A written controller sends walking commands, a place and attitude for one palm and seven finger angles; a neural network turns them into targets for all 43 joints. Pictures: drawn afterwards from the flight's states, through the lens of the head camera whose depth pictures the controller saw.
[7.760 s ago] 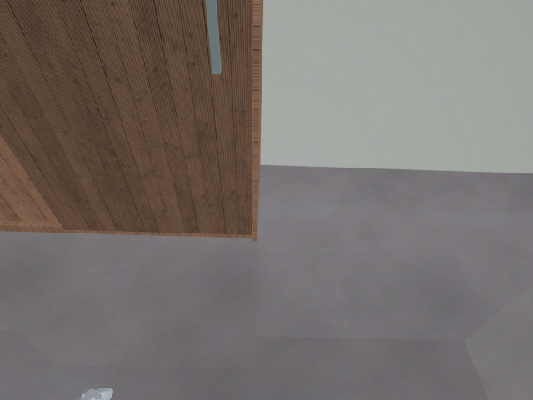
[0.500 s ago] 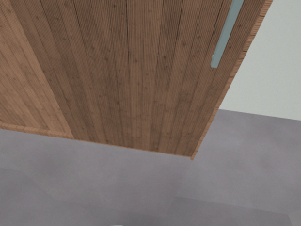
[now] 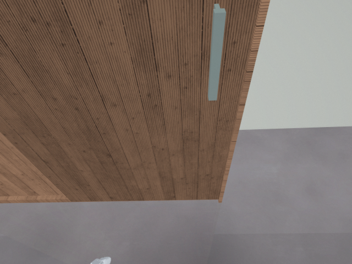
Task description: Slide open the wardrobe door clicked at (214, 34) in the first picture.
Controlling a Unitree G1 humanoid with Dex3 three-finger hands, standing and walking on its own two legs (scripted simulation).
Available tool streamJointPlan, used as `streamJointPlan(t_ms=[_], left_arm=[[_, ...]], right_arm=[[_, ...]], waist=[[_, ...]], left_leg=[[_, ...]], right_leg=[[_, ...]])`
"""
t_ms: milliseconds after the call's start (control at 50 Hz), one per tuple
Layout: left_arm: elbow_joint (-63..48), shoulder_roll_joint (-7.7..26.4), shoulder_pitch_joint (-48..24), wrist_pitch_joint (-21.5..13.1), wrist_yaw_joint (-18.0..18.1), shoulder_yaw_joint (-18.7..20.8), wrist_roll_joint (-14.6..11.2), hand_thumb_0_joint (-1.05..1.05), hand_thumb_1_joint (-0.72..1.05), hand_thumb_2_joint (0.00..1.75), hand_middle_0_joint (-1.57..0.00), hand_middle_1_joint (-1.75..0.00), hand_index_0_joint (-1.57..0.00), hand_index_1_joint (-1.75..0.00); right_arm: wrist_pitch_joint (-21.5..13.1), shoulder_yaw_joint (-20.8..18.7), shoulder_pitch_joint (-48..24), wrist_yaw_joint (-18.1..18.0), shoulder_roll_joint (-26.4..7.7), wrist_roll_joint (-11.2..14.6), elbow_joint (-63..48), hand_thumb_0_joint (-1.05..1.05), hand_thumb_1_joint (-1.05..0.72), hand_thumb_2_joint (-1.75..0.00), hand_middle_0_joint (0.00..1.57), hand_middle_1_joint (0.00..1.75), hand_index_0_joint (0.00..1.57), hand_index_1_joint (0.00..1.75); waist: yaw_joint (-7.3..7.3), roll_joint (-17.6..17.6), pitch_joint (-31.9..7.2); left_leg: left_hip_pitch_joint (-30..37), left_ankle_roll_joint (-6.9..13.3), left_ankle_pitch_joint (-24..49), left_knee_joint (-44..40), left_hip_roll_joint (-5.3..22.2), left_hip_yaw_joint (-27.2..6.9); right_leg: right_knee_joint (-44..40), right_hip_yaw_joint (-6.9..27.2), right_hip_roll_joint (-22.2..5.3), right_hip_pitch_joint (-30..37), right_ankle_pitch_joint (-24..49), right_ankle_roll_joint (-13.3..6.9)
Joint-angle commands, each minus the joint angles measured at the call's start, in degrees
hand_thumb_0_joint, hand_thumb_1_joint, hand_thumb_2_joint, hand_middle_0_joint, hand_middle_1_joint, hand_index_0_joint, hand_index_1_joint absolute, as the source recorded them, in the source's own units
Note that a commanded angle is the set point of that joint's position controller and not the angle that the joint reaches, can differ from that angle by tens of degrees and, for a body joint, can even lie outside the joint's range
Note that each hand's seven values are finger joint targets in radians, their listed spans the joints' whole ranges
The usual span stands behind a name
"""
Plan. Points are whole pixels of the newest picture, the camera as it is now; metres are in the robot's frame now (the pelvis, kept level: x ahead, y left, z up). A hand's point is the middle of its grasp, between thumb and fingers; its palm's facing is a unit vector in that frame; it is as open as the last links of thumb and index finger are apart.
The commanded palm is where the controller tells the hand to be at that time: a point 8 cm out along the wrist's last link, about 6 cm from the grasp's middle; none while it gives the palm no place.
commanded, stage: come to a stop and stand still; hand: right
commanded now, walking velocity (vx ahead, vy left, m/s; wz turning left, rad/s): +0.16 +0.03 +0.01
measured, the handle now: (214, 56) +0.55 -0.10 +0.20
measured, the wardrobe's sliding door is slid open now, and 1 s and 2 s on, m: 0.00 0.00 0.00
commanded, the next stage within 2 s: none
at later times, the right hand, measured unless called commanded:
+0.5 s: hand out of the picture +0.11 -0.15 -0.16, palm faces +0.01 +0.97 -0.23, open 7.4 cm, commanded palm none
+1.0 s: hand out of the picture -0.02 -0.17 -0.17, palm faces +0.08 +0.98 -0.18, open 7.3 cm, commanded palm none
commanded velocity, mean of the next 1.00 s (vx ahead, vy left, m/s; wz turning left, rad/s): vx -0.01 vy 0.00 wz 0.00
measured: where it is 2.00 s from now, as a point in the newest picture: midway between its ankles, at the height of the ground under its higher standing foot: outside the picture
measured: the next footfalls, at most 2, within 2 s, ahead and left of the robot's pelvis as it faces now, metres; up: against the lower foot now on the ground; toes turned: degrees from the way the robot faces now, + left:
left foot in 0.48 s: +0.02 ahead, +0.11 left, +0.00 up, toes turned +6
right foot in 0.86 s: +0.02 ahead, -0.09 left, +0.00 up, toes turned -4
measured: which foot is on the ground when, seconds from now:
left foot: up 0.00-0.46, down 0.48-1.00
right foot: down 0.00-0.52, up 0.54-0.84, down 0.86-1.00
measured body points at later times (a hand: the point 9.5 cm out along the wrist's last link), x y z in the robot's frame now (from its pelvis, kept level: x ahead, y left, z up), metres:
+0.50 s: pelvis +0.03 +0.03 +0.00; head +0.05 +0.04 +0.45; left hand +0.01 +0.23 -0.16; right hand +0.11 -0.20 -0.14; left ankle +0.03 +0.15 -0.73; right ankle +0.06 -0.07 -0.73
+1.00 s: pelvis -0.01 +0.01 +0.01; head -0.02 +0.00 +0.46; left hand +0.02 +0.24 -0.14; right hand -0.02 -0.22 -0.15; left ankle +0.00 +0.14 -0.71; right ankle -0.04 -0.11 -0.73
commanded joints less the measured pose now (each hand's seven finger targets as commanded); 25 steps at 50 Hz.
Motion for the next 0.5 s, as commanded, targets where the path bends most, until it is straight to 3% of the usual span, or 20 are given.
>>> streamJointPlan(t_ms=[0,40,80,120,180,280,320,340,380,420,440,460,480], left_arm=[[1.3,7.5,10.2,-0.1,1.4,1.4,-0.5,0.0,0.9,0.9,-0.2,-0.3,-0.2,-0.3],[1.6,6.0,9.7,-0.7,1.7,1.3,-0.7,0.0,0.9,0.9,-0.2,-0.3,-0.2,-0.3],[1.2,4.8,8.6,-0.6,2.1,1.0,-0.8,0.0,0.9,0.9,-0.2,-0.3,-0.2,-0.3],[1.2,5.0,8.4,-0.5,2.6,0.6,-0.8,0.0,0.9,0.9,-0.2,-0.3,-0.2,-0.3],[2.0,7.0,8.9,0.7,3.1,1.1,-0.7,0.0,0.9,0.9,-0.2,-0.3,-0.2,-0.3],[3.2,7.8,10.3,2.5,3.1,2.0,-0.5,0.0,0.9,0.9,-0.2,-0.3,-0.2,-0.3],[3.5,7.7,10.6,2.8,3.0,2.3,-0.3,0.0,0.9,0.9,-0.2,-0.3,-0.2,-0.3],[3.5,7.9,10.8,3.0,2.8,2.4,-0.2,0.0,0.9,0.9,-0.2,-0.3,-0.2,-0.3],[3.6,8.3,10.5,3.2,2.5,2.7,-0.3,0.0,0.9,0.9,-0.2,-0.3,-0.2,-0.3],[3.5,7.7,10.3,3.3,2.2,2.9,-0.7,0.0,0.9,0.9,-0.2,-0.3,-0.2,-0.3],[3.4,6.0,11.1,3.2,1.8,2.8,-1.0,0.0,0.9,0.9,-0.2,-0.3,-0.2,-0.3],[2.8,2.9,11.8,3.3,1.5,2.4,-1.5,0.0,0.9,0.9,-0.2,-0.3,-0.2,-0.3],[2.1,1.9,11.1,4.0,1.3,2.0,-1.4,0.0,0.9,0.9,-0.2,-0.3,-0.2,-0.3]], right_arm=[[-1.2,-1.3,-2.6,0.2,-3.3,-0.3,-4.5,0.0,-0.9,-0.9,0.2,0.3,0.2,0.3],[-0.6,-1.3,-0.5,0.1,-2.1,-0.3,-3.8,0.0,-0.9,-0.9,0.2,0.3,0.2,0.3],[0.6,-1.3,0.7,-0.5,-1.3,-0.1,-3.3,0.0,-0.9,-0.9,0.2,0.3,0.2,0.3],[1.3,-1.2,0.3,-1.0,-1.7,0.1,-3.7,0.0,-0.9,-0.9,0.2,0.3,0.2,0.3],[2.7,-1.5,-2.5,-1.3,-3.1,0.2,-5.2,0.0,-0.9,-0.9,0.2,0.3,0.2,0.3],[3.6,-1.6,-8.1,-1.5,-4.5,0.2,-7.9,0.0,-0.9,-0.9,0.2,0.3,0.2,0.3],[3.3,-1.6,-10.1,-1.6,-4.8,0.1,-9.1,0.0,-0.9,-0.9,0.2,0.3,0.2,0.3],[3.2,-1.6,-10.4,-1.6,-4.8,0.3,-9.3,0.0,-0.9,-0.9,0.2,0.3,0.2,0.3],[2.8,-1.6,-9.2,-1.8,-4.6,0.5,-9.2,0.0,-0.9,-0.9,0.2,0.3,0.2,0.3],[1.8,-1.7,-6.6,-1.9,-5.3,0.3,-8.4,0.0,-0.9,-0.9,0.2,0.3,0.2,0.3],[1.1,-1.7,-6.0,-2.1,-6.6,0.1,-8.4,0.0,-0.9,-0.9,0.2,0.3,0.2,0.3],[0.5,-2.0,-6.8,-2.5,-9.4,-0.1,-8.4,0.0,-0.9,-0.9,0.2,0.3,0.2,0.3],[0.3,-2.0,-7.8,-2.3,-11.4,0.2,-8.9,0.0,-0.9,-0.9,0.2,0.3,0.2,0.3]], waist=[[4.1,-7.9,1.1],[2.72,-6.4,-1.0],[1.82,-4.9,-2.2],[1.4,-4.4,-2.7],[2.12,-6.2,-3.2],[3.58,-11.6,-0.5],[3.95,-11.7,1.3],[3.99,-12.1,0.4],[3.18,-11.4,-1.7],[1.8,-7.6,-3.7],[1.96,-3.4,-5.9],[3.04,5.5,-6.4],[3.12,9.3,-4.2]], left_leg=[[-15.6,0.2,6.4,12.9,3.5,-3.9],[-13.7,-0.7,10.3,11.4,3.5,-3.9],[-11.4,-1.7,13.7,7.9,3.2,-5.3],[-10.0,-2.2,14.1,4.1,2.6,-5.5],[-10.2,-2.7,11.5,0.5,1.6,-5.0],[-8.4,-2.2,7.1,-4.8,0.6,-3.5],[-7.2,-1.6,4.5,-8.2,0.4,-3.0],[-5.6,-1.3,4.7,-10.6,0.2,-3.0],[-2.4,-1.0,8.6,-16.0,-0.3,-2.1],[3.3,-0.7,19.1,-27.0,-0.2,-1.7],[6.2,0.0,26.5,-31.6,2.9,-5.2],[8.7,3.1,36.3,-31.7,10.8,-13.8],[5.2,7.9,40.8,-33.4,16.9,-16.5]], right_leg=[[-23.2,17.3,-15.8,8.0,10.0,-3.1],[-23.8,13.1,-13.9,7.5,13.6,-2.4],[-22.9,10.5,-13.1,7.0,23.2,-1.5],[-20.9,9.5,-13.3,7.8,34.3,-1.3],[-18.2,9.7,-14.8,10.9,40.1,-3.3],[-16.9,10.6,-14.7,10.0,37.4,-5.0],[-16.5,12.0,-15.0,8.3,35.7,-5.6],[-16.2,12.7,-15.0,8.1,34.7,-5.6],[-14.9,12.6,-13.8,8.5,31.3,-4.8],[-10.6,11.0,-11.0,7.5,25.2,-1.9],[-7.3,8.8,-7.9,6.8,18.4,0.9],[-3.5,4.7,-3.2,1.5,5.0,3.8],[-1.0,3.5,0.5,-0.3,-9.6,5.5]])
